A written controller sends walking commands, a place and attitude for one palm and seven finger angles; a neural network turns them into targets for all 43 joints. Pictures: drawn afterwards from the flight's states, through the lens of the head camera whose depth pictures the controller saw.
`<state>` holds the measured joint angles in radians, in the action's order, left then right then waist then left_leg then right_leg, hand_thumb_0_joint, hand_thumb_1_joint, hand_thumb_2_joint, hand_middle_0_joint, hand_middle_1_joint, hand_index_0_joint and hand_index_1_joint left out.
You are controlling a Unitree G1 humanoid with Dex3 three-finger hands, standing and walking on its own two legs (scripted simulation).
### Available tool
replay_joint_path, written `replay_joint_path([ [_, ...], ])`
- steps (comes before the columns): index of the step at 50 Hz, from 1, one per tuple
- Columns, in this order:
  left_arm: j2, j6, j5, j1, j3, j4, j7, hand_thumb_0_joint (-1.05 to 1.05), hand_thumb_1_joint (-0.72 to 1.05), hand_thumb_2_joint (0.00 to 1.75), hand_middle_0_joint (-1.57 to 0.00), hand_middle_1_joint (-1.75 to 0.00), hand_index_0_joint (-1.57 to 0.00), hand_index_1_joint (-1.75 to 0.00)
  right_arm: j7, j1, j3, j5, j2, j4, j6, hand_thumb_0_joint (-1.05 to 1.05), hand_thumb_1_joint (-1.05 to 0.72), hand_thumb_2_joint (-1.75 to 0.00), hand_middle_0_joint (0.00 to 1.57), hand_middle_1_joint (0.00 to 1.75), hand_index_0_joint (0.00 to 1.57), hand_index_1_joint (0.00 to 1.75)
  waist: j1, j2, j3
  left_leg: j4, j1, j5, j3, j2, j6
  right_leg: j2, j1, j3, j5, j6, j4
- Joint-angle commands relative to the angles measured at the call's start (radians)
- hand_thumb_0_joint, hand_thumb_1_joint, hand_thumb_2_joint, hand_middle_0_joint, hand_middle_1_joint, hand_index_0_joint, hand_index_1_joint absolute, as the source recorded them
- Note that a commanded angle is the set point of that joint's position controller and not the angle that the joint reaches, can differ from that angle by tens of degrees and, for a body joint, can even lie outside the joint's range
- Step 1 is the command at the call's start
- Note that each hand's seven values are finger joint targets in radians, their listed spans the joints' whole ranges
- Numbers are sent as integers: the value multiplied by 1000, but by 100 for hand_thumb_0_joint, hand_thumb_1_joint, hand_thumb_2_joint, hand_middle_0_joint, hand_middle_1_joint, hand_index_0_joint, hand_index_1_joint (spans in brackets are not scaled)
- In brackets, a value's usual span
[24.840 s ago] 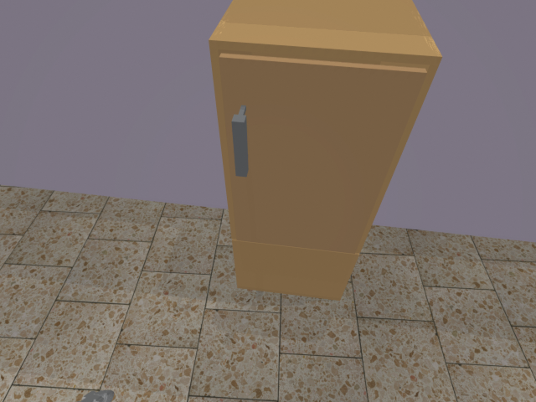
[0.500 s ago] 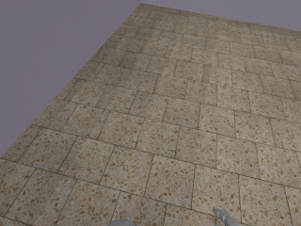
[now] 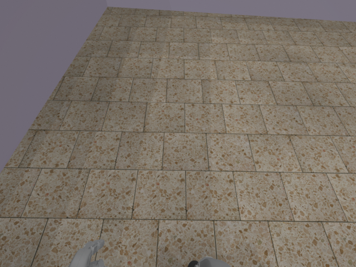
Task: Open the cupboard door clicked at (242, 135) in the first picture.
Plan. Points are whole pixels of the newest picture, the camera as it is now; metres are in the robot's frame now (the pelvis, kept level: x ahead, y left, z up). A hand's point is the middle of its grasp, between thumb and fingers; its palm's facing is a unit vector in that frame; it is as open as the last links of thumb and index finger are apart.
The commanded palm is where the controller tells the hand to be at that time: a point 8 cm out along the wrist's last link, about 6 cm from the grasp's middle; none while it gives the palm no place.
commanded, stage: turn to face it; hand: left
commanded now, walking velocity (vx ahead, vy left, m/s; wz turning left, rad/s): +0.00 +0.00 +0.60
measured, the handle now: out of the picture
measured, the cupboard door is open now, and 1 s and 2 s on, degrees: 51 51 51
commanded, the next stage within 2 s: none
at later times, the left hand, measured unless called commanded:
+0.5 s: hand out of the picture +0.13 +0.23 -0.18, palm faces +0.27 -0.95 -0.19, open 7.3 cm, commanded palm none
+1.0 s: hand out of the picture +0.14 +0.18 -0.13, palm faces +0.50 -0.82 -0.30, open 7.3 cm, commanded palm none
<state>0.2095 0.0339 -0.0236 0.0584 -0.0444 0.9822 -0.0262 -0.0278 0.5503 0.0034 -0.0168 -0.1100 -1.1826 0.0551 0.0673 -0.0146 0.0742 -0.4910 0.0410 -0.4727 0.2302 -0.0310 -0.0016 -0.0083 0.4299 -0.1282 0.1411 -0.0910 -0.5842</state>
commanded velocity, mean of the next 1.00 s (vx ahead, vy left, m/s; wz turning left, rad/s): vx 0.00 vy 0.00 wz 0.60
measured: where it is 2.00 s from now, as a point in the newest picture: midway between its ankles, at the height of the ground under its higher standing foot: (184, 262)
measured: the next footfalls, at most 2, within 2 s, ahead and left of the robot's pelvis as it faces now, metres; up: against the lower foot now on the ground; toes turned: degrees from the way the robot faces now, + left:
left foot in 0.44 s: +0.17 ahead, +0.14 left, +0.00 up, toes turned +20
right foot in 0.86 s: +0.23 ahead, -0.12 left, +0.00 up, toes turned +25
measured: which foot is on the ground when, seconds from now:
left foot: down 0.00-0.00, up 0.02-0.42, down 0.44-0.86, up 0.88-1.00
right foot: down 0.00-0.44, up 0.46-0.84, down 0.86-1.00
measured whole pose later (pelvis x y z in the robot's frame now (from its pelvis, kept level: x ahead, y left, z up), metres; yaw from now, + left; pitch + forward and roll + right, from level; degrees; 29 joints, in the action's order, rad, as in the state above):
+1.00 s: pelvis +0.17 -0.03 +0.02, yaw +32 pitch +2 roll +2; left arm 0.19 -0.01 -0.02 0.18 -0.03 0.88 0.02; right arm 0.02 0.16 -0.09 -0.01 -0.27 -0.94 -0.08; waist 0.02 0.04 0.09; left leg -1.12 -0.55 -0.43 0.00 0.01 -0.06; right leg -0.08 0.23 -0.10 0.33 -0.01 -0.53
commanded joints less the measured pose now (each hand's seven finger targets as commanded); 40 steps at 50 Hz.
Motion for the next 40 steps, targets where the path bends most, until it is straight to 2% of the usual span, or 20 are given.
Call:
replay_joint_path([
  [1, 204, 35, 19, 437, -42, 74, 42, 0, 90, 90, -20, -30, -20, -30, -16, 9, -33, 34, -137, 84, 13, 0, -90, -90, 20, 30, 20, 30, -178, -121, -373, -847, -551, -174, -216, -7, -11, -497, -736, 506, -809, -239, 137],
  [2, 162, 26, 23, 343, -33, 54, 52, 0, 90, 90, -20, -30, -20, -30, -12, -69, -32, 33, -95, 104, 3, 0, -90, -90, 20, 30, 20, 30, -153, -62, -230, -830, -606, -108, -242, -46, -11, -441, -618, 380, -781, -209, 168],
  [3, 120, 21, 23, 273, -22, 33, 56, 0, 90, 90, -20, -30, -20, -30, -8, -114, -34, 27, -83, 105, -13, 0, -90, -90, 20, 30, 20, 30, -121, -61, -140, -805, -579, -33, -249, -73, -16, -392, -440, 295, -734, -156, 207],
  [4, 87, 24, 21, 232, -9, 23, 56, 0, 90, 90, -20, -30, -20, -30, -4, -111, -31, 19, -67, 95, -29, 0, -90, -90, 20, 30, 20, 30, -83, -49, -85, -756, -537, 16, -250, -88, -19, -352, -310, 208, -677, -110, 245],
  [6, 48, 31, 18, 165, 1, 3, 55, 0, 90, 90, -20, -30, -20, -30, 4, -56, -31, 13, -37, 81, -60, 0, -90, -90, 20, 30, 20, 30, -26, -88, -69, -656, -459, 65, -222, -93, -33, -313, -181, 93, -572, -72, 299],
  [9, 38, 29, 12, 139, -12, -11, 54, 0, 90, 90, -20, -30, -20, -30, 15, -59, -39, 6, -25, 90, -80, 0, -90, -90, 20, 30, 20, 30, -2, -78, -83, -573, -457, 141, -177, -83, -48, -285, -155, 18, -452, -56, 305],
  [14, 71, 11, 2, 146, -36, -32, 54, 0, 90, 90, -20, -30, -20, -30, 31, -235, -51, 4, -56, 183, -85, 0, -90, -90, 20, 30, 20, 30, -42, -140, -57, -389, -508, 134, -134, -80, -53, -319, -221, -14, -388, -49, 250],
  [17, 112, 0, -1, 156, -48, -39, 52, 0, 90, 90, -20, -30, -20, -30, 39, -322, -55, 0, -89, 236, -83, 0, -90, -90, 20, 30, 20, 30, -62, -139, -42, -290, -488, 123, -112, -65, -45, -351, -246, -14, -351, -38, 201],
  [19, 129, -8, 1, 146, -55, -51, 50, 0, 90, 90, -20, -30, -20, -30, 42, -286, -63, -5, -127, 245, -79, 0, -90, -90, 20, 30, 20, 30, -36, -87, -79, -143, -382, 193, -107, -45, -32, -336, -253, -52, -300, 1, 78],
  [20, 130, -13, 7, 141, -56, -61, 48, 0, 90, 90, -20, -30, -20, -30, 42, -217, -73, -10, -171, 234, -72, 0, -90, -90, 20, 30, 20, 30, -1, 8, -127, -39, -253, 331, -130, -39, -19, -306, -212, -82, -248, 40, -71],
  [21, 90, -21, 17, 157, -51, -86, 43, 0, 90, 90, -20, -30, -20, -30, 37, -154, -96, -20, -274, 236, -60, 0, -90, -90, 20, 30, 20, 30, 20, 277, -183, 73, -126, 643, -435, -242, 87, -178, -33, -113, 109, 122, -307],
  [22, 66, -28, 18, 106, -34, -133, 43, 0, 90, 90, -20, -30, -20, -30, 22, -122, -109, -15, -356, 240, -61, 0, -90, -90, 20, 30, 20, 30, 39, 398, -198, 121, -88, 981, -708, -436, 237, -69, 137, -9, 572, 164, -536],
  [23, 99, -39, 7, 54, -34, -156, 45, 0, 90, 90, -20, -30, -20, -30, 16, -133, -108, -11, -351, 238, -66, 0, -90, -90, 20, 30, 20, 30, 31, 224, -182, 115, -126, 819, -643, -436, 255, -93, 143, 108, 514, 148, -607],
  [24, 89, -41, 2, 43, -42, -157, 43, 0, 90, 90, -20, -30, -20, -30, 9, -188, -106, -13, -338, 264, -62, 0, -90, -90, 20, 30, 20, 30, 10, 184, -163, 143, -176, 679, -637, -391, 236, -96, 176, 117, 449, 151, -639],
  [27, 95, -57, 1, 91, -50, -119, 36, 0, 90, 90, -20, -30, -20, -30, 0, -314, -92, -10, -304, 303, -54, 0, -90, -90, 20, 30, 20, 30, -50, 163, -118, 161, -260, 536, -497, -260, 155, -90, 158, 144, 268, 166, -637],
  [29, 91, -59, 3, 129, -49, -108, 31, 0, 90, 90, -20, -30, -20, -30, 2, -336, -92, -6, -307, 313, -51, 0, -90, -90, 20, 30, 20, 30, -66, 139, -154, 159, -239, 523, -444, -217, 137, -79, 124, 134, 229, 173, -577],
  [33, 91, -60, 5, 105, -44, -131, 33, 0, 90, 90, -20, -30, -20, -30, 8, -318, -105, -6, -320, 308, -58, 0, -90, -90, 20, 30, 20, 30, -48, 130, -172, 155, -186, 491, -478, -206, 151, -57, 105, 123, 253, 180, -426],
  [36, 93, -58, 9, 67, -38, -156, 37, 0, 90, 90, -20, -30, -20, -30, 14, -310, -115, -10, -327, 308, -67, 0, -90, -90, 20, 30, 20, 30, -29, 164, -163, 135, -202, 515, -511, -201, 157, -37, 48, 116, 294, 176, -291],
  [39, 99, -53, 15, 117, -37, -154, 41, 0, 90, 90, -20, -30, -20, -30, 18, -358, -125, -9, -333, 326, -78, 0, -90, -90, 20, 30, 20, 30, -50, 209, -165, 94, -269, 546, -533, -176, 144, -3, -93, 96, 280, 165, -109],
  [40, 107, -50, 17, 158, -40, -145, 42, 0, 90, 90, -20, -30, -20, -30, 18, -381, -126, -5, -328, 334, -81, 0, -90, -90, 20, 30, 20, 30, -69, 186, -171, 70, -309, 523, -530, -154, 127, 9, -170, 89, 213, 160, -16],
])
